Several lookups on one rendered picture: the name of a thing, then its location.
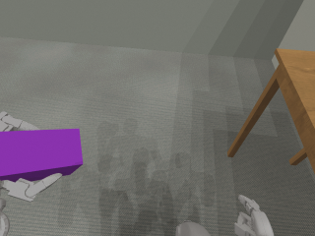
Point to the sponge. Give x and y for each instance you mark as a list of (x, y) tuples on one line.
[(36, 154)]

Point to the robot left forearm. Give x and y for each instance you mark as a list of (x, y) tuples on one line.
[(4, 219)]

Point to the robot left hand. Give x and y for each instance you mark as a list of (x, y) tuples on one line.
[(23, 189)]

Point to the robot right hand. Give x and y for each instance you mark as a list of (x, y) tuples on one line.
[(256, 225)]

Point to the robot right thigh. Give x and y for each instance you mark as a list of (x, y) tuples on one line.
[(191, 229)]

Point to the table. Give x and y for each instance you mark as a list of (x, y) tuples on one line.
[(295, 76)]

